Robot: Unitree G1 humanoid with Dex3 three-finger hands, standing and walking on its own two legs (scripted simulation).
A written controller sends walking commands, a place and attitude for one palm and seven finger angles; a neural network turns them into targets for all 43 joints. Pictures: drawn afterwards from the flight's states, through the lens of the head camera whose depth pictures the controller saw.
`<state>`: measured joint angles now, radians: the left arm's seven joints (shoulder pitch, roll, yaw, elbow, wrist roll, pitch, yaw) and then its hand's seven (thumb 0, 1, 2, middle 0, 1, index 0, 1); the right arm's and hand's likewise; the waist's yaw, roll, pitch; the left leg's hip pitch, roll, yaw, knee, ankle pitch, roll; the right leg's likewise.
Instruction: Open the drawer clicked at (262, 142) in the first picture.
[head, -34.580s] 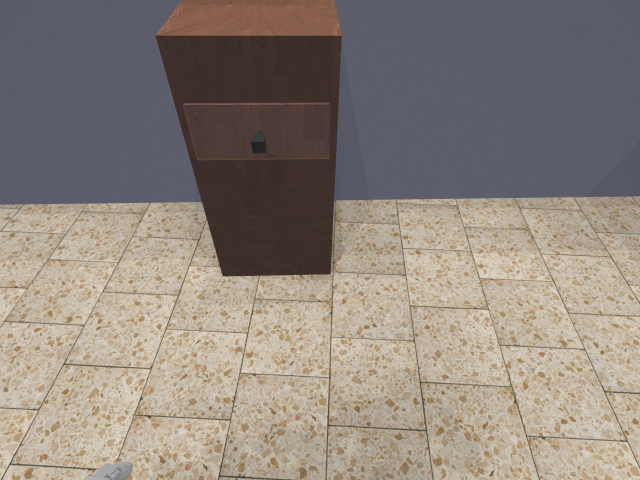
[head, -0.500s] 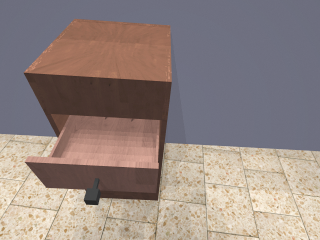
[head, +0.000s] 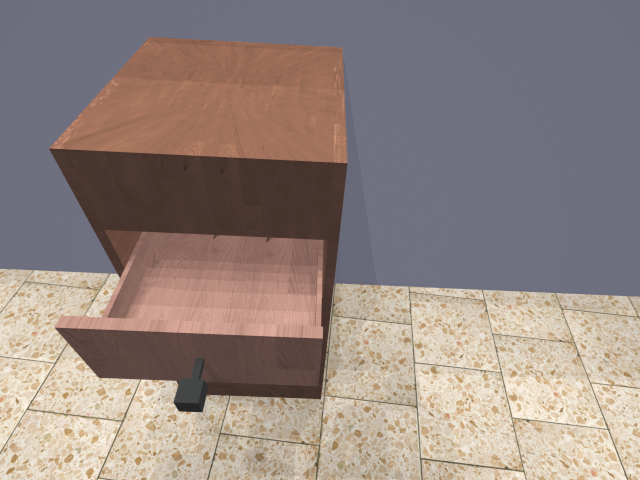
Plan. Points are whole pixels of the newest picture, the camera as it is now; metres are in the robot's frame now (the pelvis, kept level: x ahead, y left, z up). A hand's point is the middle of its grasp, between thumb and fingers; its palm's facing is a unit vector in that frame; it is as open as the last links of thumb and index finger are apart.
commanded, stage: look again from close up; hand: left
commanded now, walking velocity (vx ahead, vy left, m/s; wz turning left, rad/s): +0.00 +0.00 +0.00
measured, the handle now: (194, 383) +0.28 +0.21 -0.12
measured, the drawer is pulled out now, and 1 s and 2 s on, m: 0.19 0.19 0.19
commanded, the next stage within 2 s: shuffle to correct the standing spot in 0.16 s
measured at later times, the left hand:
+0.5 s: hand out of the picture -0.03 +0.17 -0.18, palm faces +0.01 -0.98 -0.21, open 7.4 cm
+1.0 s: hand out of the picture +0.02 +0.14 -0.18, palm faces +0.02 -0.97 -0.22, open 7.3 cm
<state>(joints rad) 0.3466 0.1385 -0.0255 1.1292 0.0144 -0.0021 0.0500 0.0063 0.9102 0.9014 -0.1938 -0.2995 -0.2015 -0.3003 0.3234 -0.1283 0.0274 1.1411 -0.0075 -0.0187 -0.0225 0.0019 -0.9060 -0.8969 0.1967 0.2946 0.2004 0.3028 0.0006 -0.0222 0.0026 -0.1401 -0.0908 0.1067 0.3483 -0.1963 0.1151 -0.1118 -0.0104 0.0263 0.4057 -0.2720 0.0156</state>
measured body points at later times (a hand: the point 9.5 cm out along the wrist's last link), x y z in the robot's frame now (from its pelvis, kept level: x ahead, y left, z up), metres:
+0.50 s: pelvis -0.02 -0.01 +0.00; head +0.01 -0.01 +0.44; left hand -0.03 +0.22 -0.16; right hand -0.01 -0.23 -0.16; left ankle +0.00 +0.04 -0.74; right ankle -0.04 -0.13 -0.73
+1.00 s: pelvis -0.01 -0.04 +0.00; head +0.02 -0.04 +0.44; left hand +0.02 +0.19 -0.16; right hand +0.04 -0.27 -0.16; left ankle +0.00 +0.04 -0.74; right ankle -0.03 -0.13 -0.74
